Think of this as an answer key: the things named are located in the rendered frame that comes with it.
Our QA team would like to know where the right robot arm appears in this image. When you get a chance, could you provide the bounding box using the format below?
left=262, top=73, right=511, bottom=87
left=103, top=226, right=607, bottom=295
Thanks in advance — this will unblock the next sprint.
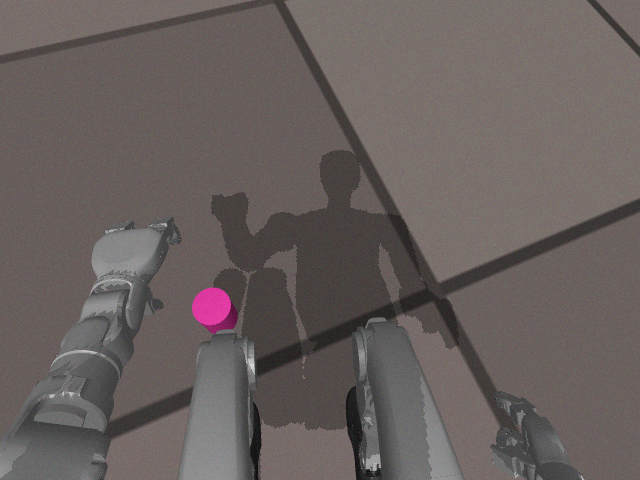
left=534, top=462, right=585, bottom=480

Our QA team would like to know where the right robot hand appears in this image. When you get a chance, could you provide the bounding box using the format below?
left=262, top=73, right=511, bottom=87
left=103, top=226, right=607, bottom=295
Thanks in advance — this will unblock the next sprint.
left=491, top=391, right=571, bottom=480

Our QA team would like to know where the can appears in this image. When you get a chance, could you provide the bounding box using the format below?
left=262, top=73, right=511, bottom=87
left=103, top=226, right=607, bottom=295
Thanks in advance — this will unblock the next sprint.
left=192, top=288, right=238, bottom=334

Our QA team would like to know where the left robot hand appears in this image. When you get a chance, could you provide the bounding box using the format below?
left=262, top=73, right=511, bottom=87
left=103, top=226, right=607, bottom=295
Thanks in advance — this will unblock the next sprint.
left=91, top=216, right=181, bottom=316

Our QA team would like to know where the right robot foot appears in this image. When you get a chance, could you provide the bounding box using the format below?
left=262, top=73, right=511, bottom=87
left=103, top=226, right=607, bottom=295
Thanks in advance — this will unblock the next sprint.
left=346, top=386, right=382, bottom=480

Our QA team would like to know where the left robot arm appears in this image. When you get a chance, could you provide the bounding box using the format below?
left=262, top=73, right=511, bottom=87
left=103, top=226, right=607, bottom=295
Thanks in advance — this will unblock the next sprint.
left=0, top=274, right=148, bottom=480

